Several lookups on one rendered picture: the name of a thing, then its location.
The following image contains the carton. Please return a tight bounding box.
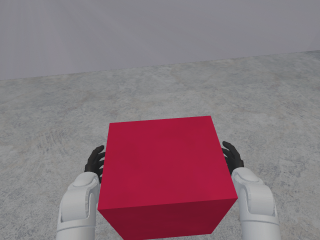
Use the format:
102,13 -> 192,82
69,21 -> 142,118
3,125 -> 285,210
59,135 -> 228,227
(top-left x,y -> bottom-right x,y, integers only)
97,115 -> 238,240

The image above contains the robot right forearm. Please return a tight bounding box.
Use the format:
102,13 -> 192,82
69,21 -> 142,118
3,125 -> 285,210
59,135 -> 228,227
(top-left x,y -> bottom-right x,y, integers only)
231,167 -> 282,240

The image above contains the robot left hand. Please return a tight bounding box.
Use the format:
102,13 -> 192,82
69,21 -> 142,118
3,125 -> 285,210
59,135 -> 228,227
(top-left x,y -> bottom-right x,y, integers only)
84,145 -> 106,184

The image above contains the robot right hand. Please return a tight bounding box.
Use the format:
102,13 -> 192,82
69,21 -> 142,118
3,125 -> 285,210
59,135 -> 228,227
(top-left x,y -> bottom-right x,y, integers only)
221,141 -> 244,176

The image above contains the robot left forearm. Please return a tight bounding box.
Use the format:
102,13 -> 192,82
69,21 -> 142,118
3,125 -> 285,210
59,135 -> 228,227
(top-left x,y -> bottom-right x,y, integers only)
56,171 -> 100,240

